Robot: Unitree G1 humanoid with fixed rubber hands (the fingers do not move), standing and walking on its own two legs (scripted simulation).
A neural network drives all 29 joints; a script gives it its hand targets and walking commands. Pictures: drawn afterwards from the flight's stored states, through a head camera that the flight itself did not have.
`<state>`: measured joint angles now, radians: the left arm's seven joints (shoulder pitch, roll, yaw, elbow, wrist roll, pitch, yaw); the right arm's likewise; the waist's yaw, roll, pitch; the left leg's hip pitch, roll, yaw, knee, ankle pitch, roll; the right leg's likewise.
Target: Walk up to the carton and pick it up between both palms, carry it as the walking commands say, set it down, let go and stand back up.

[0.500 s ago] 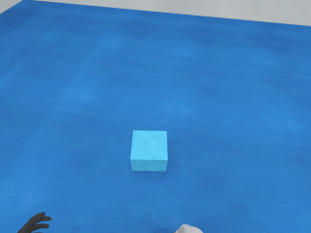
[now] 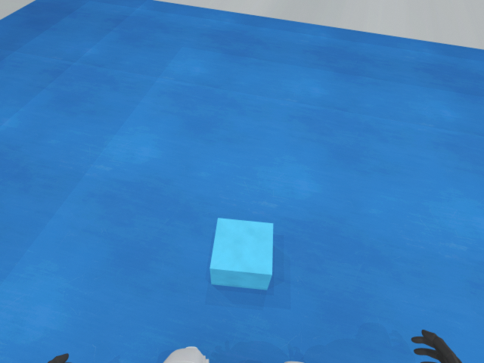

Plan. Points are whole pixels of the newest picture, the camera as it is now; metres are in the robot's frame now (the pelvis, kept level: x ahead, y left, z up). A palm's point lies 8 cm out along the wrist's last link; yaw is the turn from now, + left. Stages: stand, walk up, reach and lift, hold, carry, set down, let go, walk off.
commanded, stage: walk up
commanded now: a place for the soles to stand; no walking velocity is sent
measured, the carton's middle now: (242, 253) +0.60 -0.01 -0.66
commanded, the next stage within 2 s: none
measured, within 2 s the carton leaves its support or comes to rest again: neither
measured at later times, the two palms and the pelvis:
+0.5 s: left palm (54, 342) +0.15 +0.31 -0.07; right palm out of the picture +0.14 -0.33 -0.07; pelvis +0.03 -0.01 +0.03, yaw -1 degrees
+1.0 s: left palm (81, 268) +0.28 +0.31 -0.07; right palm out of the picture +0.10 -0.33 -0.07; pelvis +0.12 +0.01 +0.02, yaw -5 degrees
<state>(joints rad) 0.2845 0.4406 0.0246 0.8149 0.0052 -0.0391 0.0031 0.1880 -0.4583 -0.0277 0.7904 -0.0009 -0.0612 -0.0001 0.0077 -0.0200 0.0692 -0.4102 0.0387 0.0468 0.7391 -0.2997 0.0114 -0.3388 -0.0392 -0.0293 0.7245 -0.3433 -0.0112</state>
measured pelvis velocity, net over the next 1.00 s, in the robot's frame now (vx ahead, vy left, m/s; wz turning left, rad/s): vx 0.12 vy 0.01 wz -0.08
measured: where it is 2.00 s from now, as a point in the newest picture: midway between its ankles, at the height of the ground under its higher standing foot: outside the picture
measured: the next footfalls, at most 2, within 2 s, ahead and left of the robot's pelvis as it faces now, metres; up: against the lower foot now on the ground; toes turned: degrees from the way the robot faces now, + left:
right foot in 1.06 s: +0.23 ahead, -0.10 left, +0.00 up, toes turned +0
left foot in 1.26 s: +0.19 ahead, +0.14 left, +0.00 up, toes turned -1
